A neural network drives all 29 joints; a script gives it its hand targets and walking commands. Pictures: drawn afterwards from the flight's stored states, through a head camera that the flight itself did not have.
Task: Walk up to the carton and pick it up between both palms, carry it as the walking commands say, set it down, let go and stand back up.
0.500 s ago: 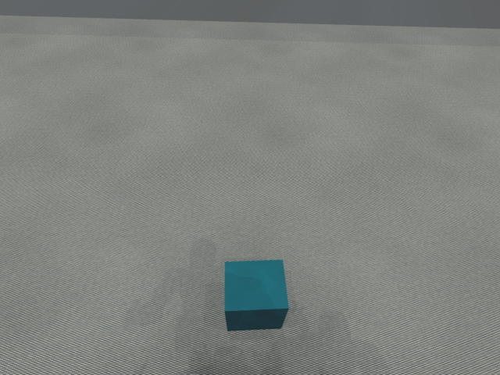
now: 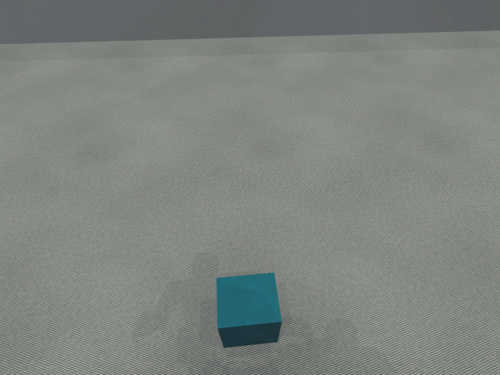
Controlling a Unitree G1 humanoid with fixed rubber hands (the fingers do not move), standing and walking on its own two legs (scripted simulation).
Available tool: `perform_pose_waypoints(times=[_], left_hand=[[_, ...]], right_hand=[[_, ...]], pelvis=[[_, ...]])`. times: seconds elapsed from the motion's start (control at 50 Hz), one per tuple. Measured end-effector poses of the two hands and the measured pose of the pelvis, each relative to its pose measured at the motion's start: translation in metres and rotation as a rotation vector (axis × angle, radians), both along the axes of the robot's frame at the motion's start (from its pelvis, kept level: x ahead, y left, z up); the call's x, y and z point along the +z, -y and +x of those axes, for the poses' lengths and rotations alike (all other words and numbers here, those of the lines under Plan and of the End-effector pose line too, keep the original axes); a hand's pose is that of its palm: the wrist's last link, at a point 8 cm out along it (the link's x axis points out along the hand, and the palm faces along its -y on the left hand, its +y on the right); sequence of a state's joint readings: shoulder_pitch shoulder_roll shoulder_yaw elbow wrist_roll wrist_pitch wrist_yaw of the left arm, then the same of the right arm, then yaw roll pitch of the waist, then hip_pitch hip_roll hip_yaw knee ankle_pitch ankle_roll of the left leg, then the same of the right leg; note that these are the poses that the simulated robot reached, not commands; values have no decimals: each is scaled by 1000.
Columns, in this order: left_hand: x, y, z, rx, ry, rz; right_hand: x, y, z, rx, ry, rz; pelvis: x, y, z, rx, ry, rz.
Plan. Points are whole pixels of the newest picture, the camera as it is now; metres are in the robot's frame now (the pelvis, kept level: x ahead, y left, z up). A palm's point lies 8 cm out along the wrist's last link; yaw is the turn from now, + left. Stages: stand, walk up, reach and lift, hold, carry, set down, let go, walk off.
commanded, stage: walk up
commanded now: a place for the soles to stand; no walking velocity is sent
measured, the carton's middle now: (248, 311) +0.44 +0.02 -0.65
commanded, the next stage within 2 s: none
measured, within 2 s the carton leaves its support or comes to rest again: neither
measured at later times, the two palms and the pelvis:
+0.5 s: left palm out of the picture +0.10 +0.32 -0.10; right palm out of the picture +0.09 -0.30 -0.12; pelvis +0.01 +0.00 +0.00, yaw -2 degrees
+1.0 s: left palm out of the picture +0.14 +0.29 -0.12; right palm out of the picture +0.07 -0.32 -0.12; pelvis +0.06 -0.01 -0.01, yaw -5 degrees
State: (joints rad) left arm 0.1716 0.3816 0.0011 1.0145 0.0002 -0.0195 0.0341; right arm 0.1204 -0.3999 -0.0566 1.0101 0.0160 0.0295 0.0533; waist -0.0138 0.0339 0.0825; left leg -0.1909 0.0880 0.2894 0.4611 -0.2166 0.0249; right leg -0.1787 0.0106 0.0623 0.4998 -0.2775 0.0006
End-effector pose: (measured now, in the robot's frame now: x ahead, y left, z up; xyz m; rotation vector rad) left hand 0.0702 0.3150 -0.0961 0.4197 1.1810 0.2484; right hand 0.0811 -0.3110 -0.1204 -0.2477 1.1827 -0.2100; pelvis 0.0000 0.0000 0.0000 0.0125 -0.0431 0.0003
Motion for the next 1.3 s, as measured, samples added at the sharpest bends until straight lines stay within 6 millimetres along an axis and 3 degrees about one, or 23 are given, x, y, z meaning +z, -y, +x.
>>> perform_pose_waypoints(times=[0.3, 0.64, 0.84, 0.92, 1.04, 1.14, 1.3], left_hand=[[-4, -2, 21, 0, -9, 3], [-7, -5, 31, -25, -15, -2], [-15, 22, 33, -46, -63, -53], [-21, 24, 44, -40, -72, -65], [-22, 34, 87, -72, -11, -67], [-17, 39, 117, -89, 71, -65], [-25, 17, 127, -54, 52, -74]], right_hand=[[0, -2, 13, -17, -9, -6], [-3, -8, 3, -31, -1, -6], [-10, 5, -8, -76, -21, 1], [-5, 5, -9, -86, -37, -29], [-6, 9, -8, -104, -56, -41], [-8, 8, 8, -91, -63, -42], [-6, -11, 60, -18, 8, -62]], pelvis=[[-1, 1, 11, -18, -6, -1], [-4, -4, 13, -41, -1, 7], [-7, 6, 34, -92, 5, -4], [-6, 6, 45, -94, -3, -1], [-9, 11, 60, -91, -6, -9], [-9, 12, 68, -76, -6, -19], [-14, -3, 83, -46, 9, -3]])
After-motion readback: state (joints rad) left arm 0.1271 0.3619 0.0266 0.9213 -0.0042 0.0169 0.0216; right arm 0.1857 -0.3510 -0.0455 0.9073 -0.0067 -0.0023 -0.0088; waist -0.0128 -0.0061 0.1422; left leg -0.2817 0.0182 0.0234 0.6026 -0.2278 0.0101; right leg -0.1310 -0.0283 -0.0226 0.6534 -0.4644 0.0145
